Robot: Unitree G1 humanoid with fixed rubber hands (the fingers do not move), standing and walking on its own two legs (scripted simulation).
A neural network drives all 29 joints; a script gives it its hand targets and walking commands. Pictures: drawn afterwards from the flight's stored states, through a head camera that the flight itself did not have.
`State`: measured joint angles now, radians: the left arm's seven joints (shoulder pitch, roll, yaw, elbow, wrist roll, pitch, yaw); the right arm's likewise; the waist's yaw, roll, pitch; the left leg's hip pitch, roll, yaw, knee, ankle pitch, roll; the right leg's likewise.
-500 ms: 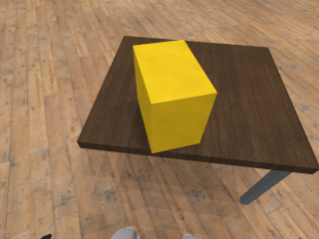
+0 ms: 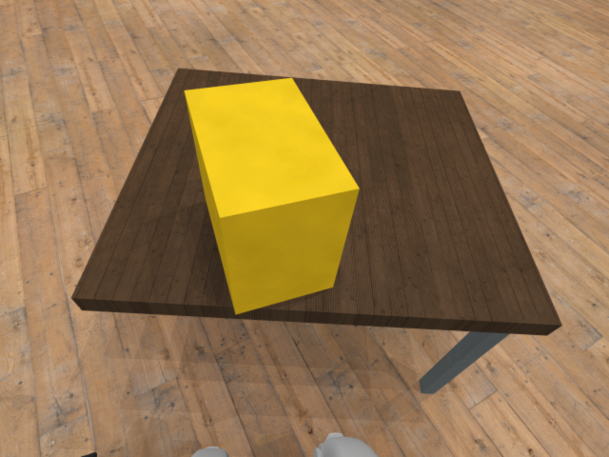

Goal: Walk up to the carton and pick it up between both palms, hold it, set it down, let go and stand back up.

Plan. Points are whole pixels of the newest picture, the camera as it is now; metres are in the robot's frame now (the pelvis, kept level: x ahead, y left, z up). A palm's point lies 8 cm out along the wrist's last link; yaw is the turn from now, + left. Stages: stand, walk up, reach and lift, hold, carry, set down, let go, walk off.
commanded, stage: walk up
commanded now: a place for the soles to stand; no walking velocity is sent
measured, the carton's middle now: (263, 195) +0.54 +0.07 -0.01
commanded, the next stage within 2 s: none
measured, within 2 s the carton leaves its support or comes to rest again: neither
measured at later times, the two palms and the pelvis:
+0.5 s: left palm out of the picture +0.08 +0.29 -0.08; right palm out of the picture +0.11 -0.34 -0.06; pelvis +0.04 -0.02 +0.02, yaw +0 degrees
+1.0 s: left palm out of the picture +0.11 +0.25 -0.12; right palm out of the picture +0.11 -0.39 -0.09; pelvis +0.05 -0.06 -0.01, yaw +0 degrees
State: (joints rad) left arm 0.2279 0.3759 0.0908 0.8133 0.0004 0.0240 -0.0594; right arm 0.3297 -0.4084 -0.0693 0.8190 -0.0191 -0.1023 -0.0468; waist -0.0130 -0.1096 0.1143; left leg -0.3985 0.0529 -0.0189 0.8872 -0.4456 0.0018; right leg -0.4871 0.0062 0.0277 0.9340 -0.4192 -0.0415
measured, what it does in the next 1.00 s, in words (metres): steps on the spot: left foot, then right foot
